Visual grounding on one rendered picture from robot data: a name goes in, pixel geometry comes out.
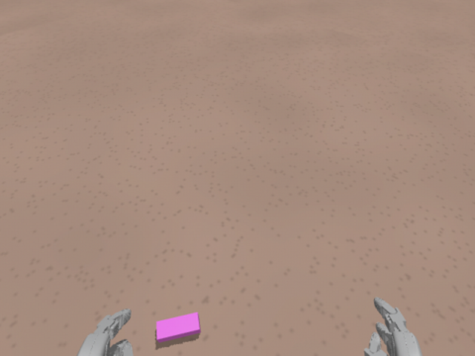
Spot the left robot hand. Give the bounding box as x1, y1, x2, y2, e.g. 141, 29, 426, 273
77, 309, 133, 356

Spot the small box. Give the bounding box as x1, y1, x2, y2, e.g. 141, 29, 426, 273
157, 312, 201, 343

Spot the right robot hand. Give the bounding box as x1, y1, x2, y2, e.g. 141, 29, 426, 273
364, 297, 422, 356

